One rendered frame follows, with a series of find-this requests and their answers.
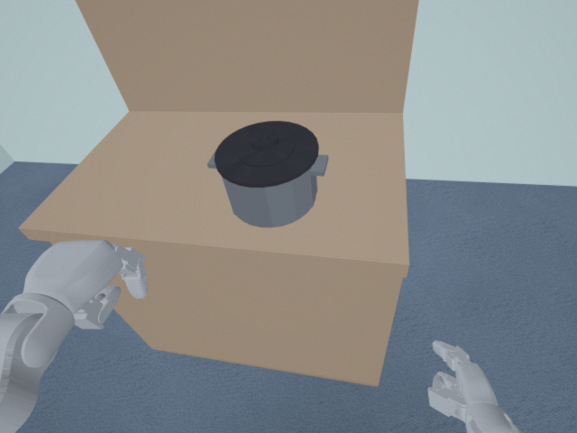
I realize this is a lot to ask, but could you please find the knob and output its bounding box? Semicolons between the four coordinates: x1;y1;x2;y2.
250;130;279;152

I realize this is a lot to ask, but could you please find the right robot forearm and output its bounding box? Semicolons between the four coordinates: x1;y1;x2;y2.
465;402;522;433

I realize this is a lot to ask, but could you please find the left robot forearm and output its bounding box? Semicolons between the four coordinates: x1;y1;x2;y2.
0;293;75;433

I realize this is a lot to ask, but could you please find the table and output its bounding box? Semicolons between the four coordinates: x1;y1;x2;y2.
18;0;419;387

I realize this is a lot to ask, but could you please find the robot left hand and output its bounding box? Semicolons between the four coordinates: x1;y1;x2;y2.
23;240;148;329

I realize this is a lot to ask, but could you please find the robot right hand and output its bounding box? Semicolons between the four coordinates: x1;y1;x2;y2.
427;340;498;423

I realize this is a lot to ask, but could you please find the lid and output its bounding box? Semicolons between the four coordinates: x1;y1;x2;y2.
215;121;319;188

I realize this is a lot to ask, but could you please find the pot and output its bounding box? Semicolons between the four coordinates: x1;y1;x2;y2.
207;149;328;227

